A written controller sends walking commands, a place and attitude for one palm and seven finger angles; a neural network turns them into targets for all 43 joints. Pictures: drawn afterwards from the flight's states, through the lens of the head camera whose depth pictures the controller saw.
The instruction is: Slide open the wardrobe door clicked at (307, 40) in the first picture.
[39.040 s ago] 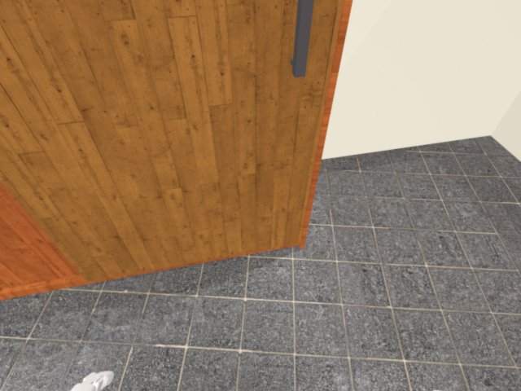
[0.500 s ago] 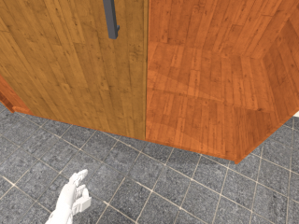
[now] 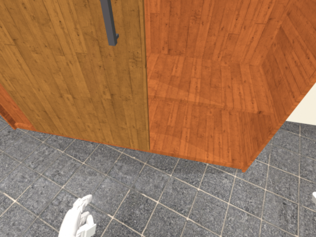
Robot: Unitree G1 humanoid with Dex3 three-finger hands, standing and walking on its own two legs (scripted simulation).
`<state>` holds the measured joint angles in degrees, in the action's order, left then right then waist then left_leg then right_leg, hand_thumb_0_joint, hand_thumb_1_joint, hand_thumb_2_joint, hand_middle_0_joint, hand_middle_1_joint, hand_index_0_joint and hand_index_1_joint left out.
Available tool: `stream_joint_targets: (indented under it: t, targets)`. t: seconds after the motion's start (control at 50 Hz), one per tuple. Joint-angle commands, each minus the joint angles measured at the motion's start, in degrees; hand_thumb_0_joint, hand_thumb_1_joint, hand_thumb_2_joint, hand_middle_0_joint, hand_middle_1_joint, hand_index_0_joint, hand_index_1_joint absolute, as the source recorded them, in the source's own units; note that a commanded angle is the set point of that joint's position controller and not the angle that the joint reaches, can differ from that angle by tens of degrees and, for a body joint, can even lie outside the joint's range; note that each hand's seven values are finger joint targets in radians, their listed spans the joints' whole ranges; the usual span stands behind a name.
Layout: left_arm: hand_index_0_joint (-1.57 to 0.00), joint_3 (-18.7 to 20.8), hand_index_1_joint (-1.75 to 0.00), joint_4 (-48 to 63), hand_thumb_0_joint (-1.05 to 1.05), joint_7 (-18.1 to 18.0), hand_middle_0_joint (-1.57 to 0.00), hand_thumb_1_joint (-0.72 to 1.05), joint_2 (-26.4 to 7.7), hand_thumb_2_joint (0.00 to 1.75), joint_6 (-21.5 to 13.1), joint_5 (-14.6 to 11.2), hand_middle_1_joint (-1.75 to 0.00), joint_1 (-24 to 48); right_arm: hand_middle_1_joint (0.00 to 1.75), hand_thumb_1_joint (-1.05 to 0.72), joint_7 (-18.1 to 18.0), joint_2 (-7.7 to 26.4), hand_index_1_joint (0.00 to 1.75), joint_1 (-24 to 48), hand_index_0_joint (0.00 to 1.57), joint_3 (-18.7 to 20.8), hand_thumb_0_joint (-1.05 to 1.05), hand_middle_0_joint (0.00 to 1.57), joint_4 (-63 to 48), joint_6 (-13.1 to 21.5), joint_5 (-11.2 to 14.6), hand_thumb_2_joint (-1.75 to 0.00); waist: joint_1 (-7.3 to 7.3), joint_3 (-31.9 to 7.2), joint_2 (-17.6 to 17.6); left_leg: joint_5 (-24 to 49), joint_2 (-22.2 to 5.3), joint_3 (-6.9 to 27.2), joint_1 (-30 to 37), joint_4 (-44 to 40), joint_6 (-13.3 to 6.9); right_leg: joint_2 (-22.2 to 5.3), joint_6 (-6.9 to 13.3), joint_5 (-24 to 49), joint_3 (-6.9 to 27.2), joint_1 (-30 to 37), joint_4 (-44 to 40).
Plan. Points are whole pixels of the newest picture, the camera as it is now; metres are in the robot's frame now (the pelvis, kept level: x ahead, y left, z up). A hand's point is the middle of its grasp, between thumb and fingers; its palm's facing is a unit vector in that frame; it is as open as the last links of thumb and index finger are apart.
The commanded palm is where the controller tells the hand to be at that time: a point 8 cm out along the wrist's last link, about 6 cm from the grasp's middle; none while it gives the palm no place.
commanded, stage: stop stepping back and stand still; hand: right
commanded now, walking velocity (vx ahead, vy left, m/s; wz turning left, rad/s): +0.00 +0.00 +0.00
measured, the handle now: (111, 18) +0.77 +0.21 +0.19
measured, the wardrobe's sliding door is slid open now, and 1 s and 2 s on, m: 0.67 0.67 0.67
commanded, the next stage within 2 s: let the arm hang, fingers relaxed in 0.28 s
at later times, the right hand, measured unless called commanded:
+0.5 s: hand (281, 225) +0.18 -0.28 -0.03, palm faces +0.18 +0.88 -0.44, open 7.4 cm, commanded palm none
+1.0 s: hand out of the picture -0.05 -0.21 -0.17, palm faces +0.01 +0.97 -0.25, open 7.3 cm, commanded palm none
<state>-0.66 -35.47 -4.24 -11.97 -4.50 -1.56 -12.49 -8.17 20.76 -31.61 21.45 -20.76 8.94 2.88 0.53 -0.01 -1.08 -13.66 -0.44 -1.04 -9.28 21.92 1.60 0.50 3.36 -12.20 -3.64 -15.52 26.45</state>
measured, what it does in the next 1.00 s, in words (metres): stands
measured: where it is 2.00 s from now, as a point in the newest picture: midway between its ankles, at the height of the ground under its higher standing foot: outside the picture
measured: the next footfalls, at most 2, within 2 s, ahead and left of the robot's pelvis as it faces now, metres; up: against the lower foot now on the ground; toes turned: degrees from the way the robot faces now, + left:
none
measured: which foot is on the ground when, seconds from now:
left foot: down 0.00-1.00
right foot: down 0.00-1.00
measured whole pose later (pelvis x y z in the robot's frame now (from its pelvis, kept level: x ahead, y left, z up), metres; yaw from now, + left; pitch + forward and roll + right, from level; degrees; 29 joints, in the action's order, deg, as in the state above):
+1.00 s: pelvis -0.02 -0.01 +0.00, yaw -1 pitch +0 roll +1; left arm 0.0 -62.0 -0.7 -11.8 1.1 0.5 -12.7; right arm -0.8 12.9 -17.4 -0.5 64.7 -0.5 -0.8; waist 0.0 3.7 -1.3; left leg -12.8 -2.4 -1.9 -9.4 22.6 2.2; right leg 2.6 4.4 -9.1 -2.9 -14.6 23.7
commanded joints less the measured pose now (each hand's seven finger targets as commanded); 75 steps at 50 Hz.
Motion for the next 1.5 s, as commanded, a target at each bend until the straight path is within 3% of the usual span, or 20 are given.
stream_joint_targets:
  t: [0.0,0.04,0.1,0.24,0.34,0.36,0.38,0.42,0.46,0.5,0.52,0.54,0.62,0.72,0.74,0.84,0.98,1.12,1.38,1.48]
  targets:
    - [-0.20,2.53,-0.30,9.38,0.00,-1.17,-0.20,0.90,-7.32,0.90,-4.88,0.78,-0.30,7.13,0.30,-0.90,-1.23,11.57,0.30,11.18,0.20,5.40,0.00,0.20,-17.81,5.11,-1.25,-0.90,0.04,-1.89,-3.38,-3.00,-2.20,3.52,-1.79,-4.07,-1.14,-5.41,0.03,-10.35,8.52,0.66,-9.34]
    - [-0.20,2.73,-0.30,9.06,0.00,-1.35,-0.20,0.90,-7.53,0.90,-5.61,1.02,-0.30,7.09,0.30,-0.90,-1.78,14.87,0.30,13.01,0.20,8.22,0.00,0.20,-21.50,6.19,-1.83,-0.90,0.38,-2.68,-7.11,-2.22,-1.48,2.81,0.84,-2.02,-1.06,-5.93,0.30,-13.45,9.74,-0.67,-11.38]
    - [-0.20,2.39,-0.30,8.54,0.00,-0.96,-0.20,0.90,-6.58,0.90,-6.51,1.22,-0.30,6.10,0.30,-0.90,-1.87,12.96,0.30,9.41,0.20,8.15,0.00,0.20,-20.30,7.01,-1.99,-0.90,0.84,-3.22,-10.37,-0.13,-0.26,1.61,4.05,1.15,-0.90,-6.80,0.52,-16.12,11.03,-2.46,-13.96]
    - [-0.20,2.77,-0.30,8.02,0.00,0.07,-0.20,0.90,-6.55,0.90,-6.76,0.85,-0.30,5.45,0.30,-0.90,-0.79,9.21,0.30,1.58,0.20,7.58,0.00,0.20,-9.44,6.60,-1.12,-0.90,0.44,-1.93,-2.63,-0.51,-1.00,1.76,2.09,-2.55,-1.10,-5.83,-1.37,-12.87,9.53,-2.61,-12.20]
    - [-0.20,2.82,-0.30,7.94,0.00,-0.13,-0.20,0.90,-7.13,0.90,-6.81,0.68,-0.30,5.95,0.30,-0.90,-0.47,10.22,0.30,5.53,0.20,6.69,0.00,0.20,-11.55,6.51,-1.20,-0.90,0.33,-4.15,0.14,3.46,-1.57,2.32,1.42,-2.45,-0.94,-5.52,-1.48,-4.37,8.60,0.68,-9.53]
    - [-0.20,5.01,-0.30,-7.19,0.00,4.93,-0.20,0.90,-17.47,0.90,-7.20,1.39,-0.30,6.70,0.30,-0.90,7.37,2.28,0.30,6.34,0.20,-13.86,0.00,0.20,31.33,-2.47,-5.21,-0.90,-2.31,-0.65,-0.03,17.76,-6.47,0.54,-4.89,6.39,-2.20,-5.95,-0.46,18.29,9.37,-3.59,2.58]
    - [-0.20,5.02,-0.30,-6.38,0.00,4.83,-0.20,0.90,-13.11,0.90,-3.26,0.75,-0.30,2.48,0.30,-0.90,7.98,1.74,0.30,6.47,0.20,-13.02,0.00,0.20,32.45,-6.51,-4.47,-0.90,-1.78,-6.47,0.27,14.12,-6.77,2.74,-5.03,5.15,-1.97,-6.65,-1.35,21.54,7.02,2.00,2.91]
    - [-0.20,4.03,-0.30,-5.88,0.00,4.55,-0.20,0.90,-11.85,0.90,-1.62,1.49,-0.30,2.48,0.30,-0.90,7.96,-0.67,0.30,8.49,0.20,-14.80,0.00,0.20,34.25,-8.00,-4.15,-0.90,-1.48,-7.02,-1.03,2.75,-4.61,0.73,-7.19,7.77,-1.48,-8.15,0.40,16.90,10.02,0.76,0.95]
    - [-0.20,3.42,-0.30,-6.06,0.00,4.32,-0.20,0.90,-12.42,0.90,-0.40,2.36,-0.30,3.70,0.30,-0.90,8.01,0.46,0.30,10.34,0.20,-15.93,0.00,0.20,40.38,-8.22,-4.42,-0.90,-0.64,-6.48,4.67,2.04,-3.61,0.85,-3.75,8.88,-1.45,-8.73,1.94,16.13,12.45,-1.32,-1.17]
    - [-0.20,3.41,-0.30,-7.28,0.00,4.31,-0.20,0.90,-13.20,0.90,0.44,2.80,-0.30,4.80,0.30,-0.90,8.03,2.32,0.30,12.94,0.20,-16.46,0.00,0.20,47.17,-8.16,-4.49,-0.90,-0.22,-6.82,9.26,5.65,-4.70,2.26,-2.05,6.95,-2.04,-7.40,1.84,15.16,12.05,-1.03,-1.00]
    - [-0.20,3.33,-0.30,-8.18,0.00,4.30,-0.20,0.90,-13.30,0.90,0.93,2.85,-0.30,4.84,0.30,-0.90,7.96,2.64,0.30,14.35,0.20,-16.88,0.00,0.20,50.46,-8.31,-4.38,-0.90,-0.49,-6.38,9.14,5.55,-5.16,2.69,-2.42,6.44,-2.26,-6.72,1.51,13.85,11.58,-0.26,-1.36]
    - [-0.20,3.05,-0.30,-8.67,0.00,4.32,-0.20,0.90,-12.83,0.90,1.58,2.84,-0.30,4.73,0.30,-0.90,7.82,2.86,0.30,15.46,0.20,-17.55,0.00,0.20,53.41,-8.58,-4.27,-0.90,-0.58,-4.80,7.87,4.52,-5.22,3.05,-2.35,5.79,-2.37,-6.30,1.17,12.35,11.42,-0.70,-2.28]
    - [-0.20,1.83,-0.30,-12.97,0.00,4.08,-0.20,0.90,-9.77,0.90,3.31,3.00,-0.30,4.63,0.30,-0.90,7.55,0.64,0.30,15.50,0.20,-19.47,0.00,0.20,65.06,-9.21,-3.66,-0.90,-0.57,-1.11,-4.25,-2.19,-4.96,3.93,-3.37,2.28,-2.36,-5.12,0.40,-0.98,11.20,-0.86,-7.45]
    - [-0.20,2.16,-0.30,-16.92,0.00,3.42,-0.20,0.90,-8.26,0.90,4.06,2.82,-0.30,2.49,0.30,-0.90,7.49,-0.56,0.30,13.16,0.20,-19.54,0.00,0.20,74.08,-8.81,-3.56,-0.90,-0.40,-2.26,-9.59,-2.52,-4.89,3.40,-1.51,-0.53,-3.08,-4.71,0.17,-7.26,11.24,0.45,-8.84]
    - [-0.20,2.32,-0.30,-17.36,0.00,3.30,-0.20,0.90,-8.65,0.90,4.24,2.59,-0.30,1.96,0.30,-0.90,7.49,-0.11,0.30,13.06,0.20,-19.64,0.00,0.20,75.07,-8.60,-3.63,-0.90,-0.38,-2.14,-6.55,-2.53,-4.94,3.37,-1.20,-1.57,-3.08,-4.92,0.16,-6.70,11.10,0.72,-8.32]
    - [-0.20,2.60,-0.30,-20.88,0.00,2.92,-0.20,0.90,-8.92,0.90,4.18,2.30,-0.30,-0.48,0.30,-0.90,7.41,-0.75,0.30,14.07,0.20,-20.32,0.00,0.20,79.85,-8.13,-3.46,-0.90,-1.09,-0.28,-0.50,-1.78,-5.39,3.37,-3.41,-3.48,-3.18,-5.88,0.27,-2.50,10.93,3.97,-8.37]
    - [-0.20,2.39,-0.30,-24.53,0.00,2.82,-0.20,0.90,-7.91,0.90,4.08,2.38,-0.30,-1.15,0.30,-0.90,6.98,-1.88,0.30,13.96,0.20,-20.84,0.00,0.20,83.96,-8.13,-3.38,-0.90,-1.00,1.94,2.98,-1.46,-5.69,3.44,-3.86,-4.06,-2.67,-6.08,0.26,-0.99,10.24,4.81,-9.63]
    - [-0.20,2.20,-0.30,-26.40,0.00,2.99,-0.20,0.90,-6.78,0.90,4.02,2.56,-0.30,-0.79,0.30,-0.90,6.76,-2.43,0.30,14.97,0.20,-20.88,0.00,0.20,84.75,-8.28,-3.51,-0.90,-0.81,3.17,2.26,-1.37,-5.46,3.41,-3.33,-3.66,-2.13,-6.26,0.02,-2.27,10.20,3.74,-11.37]
    - [-0.20,1.85,-0.30,-27.91,0.00,2.66,-0.20,0.90,-5.71,0.90,3.10,2.55,-0.30,-0.13,0.30,-0.90,6.52,-2.99,0.30,16.77,0.20,-20.34,0.00,0.20,84.66,-7.77,-3.37,-0.90,-0.73,0.46,0.00,6.12,-6.28,3.55,0.18,-3.51,-1.97,-6.14,-0.29,10.27,8.56,6.77,-9.33]
    - [-0.20,1.84,-0.30,-28.02,0.00,2.52,-0.20,0.90,-6.03,0.90,3.30,2.53,-0.30,0.09,0.30,-0.90,6.59,-3.26,0.30,16.98,0.20,-20.39,0.00,0.20,84.80,-7.99,-3.35,-0.90,-0.88,1.89,0.64,4.42,-6.08,3.30,-0.37,-4.20,-1.95,-6.23,-0.49,8.23,8.56,6.67,-9.79]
